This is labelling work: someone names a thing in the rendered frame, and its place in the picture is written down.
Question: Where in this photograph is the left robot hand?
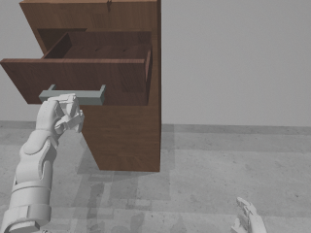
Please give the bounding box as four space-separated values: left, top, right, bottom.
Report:
35 93 85 140

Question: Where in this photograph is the handle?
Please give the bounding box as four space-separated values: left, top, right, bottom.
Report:
50 0 111 15
38 84 107 106

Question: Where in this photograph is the drawer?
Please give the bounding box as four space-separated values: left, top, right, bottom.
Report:
0 31 153 106

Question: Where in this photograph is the robot left forearm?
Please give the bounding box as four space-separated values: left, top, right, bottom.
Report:
0 129 59 233

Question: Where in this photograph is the cabinet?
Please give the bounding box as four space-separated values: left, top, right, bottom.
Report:
19 0 161 173

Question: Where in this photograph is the right robot hand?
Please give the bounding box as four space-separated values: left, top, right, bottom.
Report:
231 197 268 233

